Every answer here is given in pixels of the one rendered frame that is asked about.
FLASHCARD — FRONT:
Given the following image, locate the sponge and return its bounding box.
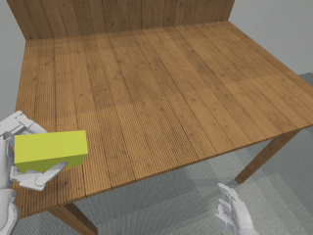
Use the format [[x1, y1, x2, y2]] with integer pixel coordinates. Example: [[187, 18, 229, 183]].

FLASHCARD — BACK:
[[14, 130, 88, 173]]

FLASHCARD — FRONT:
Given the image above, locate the table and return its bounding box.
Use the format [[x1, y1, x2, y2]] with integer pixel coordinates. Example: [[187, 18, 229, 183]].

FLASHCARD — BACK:
[[6, 0, 313, 235]]

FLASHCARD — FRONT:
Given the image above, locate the robot left forearm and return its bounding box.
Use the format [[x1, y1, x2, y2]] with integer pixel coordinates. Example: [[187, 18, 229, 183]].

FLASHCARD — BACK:
[[0, 188, 21, 235]]

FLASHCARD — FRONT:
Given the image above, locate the right robot hand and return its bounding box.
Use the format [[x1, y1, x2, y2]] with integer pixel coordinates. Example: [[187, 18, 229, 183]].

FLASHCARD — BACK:
[[215, 183, 254, 235]]

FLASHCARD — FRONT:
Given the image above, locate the left robot hand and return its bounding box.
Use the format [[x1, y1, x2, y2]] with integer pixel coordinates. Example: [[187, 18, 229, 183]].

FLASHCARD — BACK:
[[0, 111, 67, 192]]

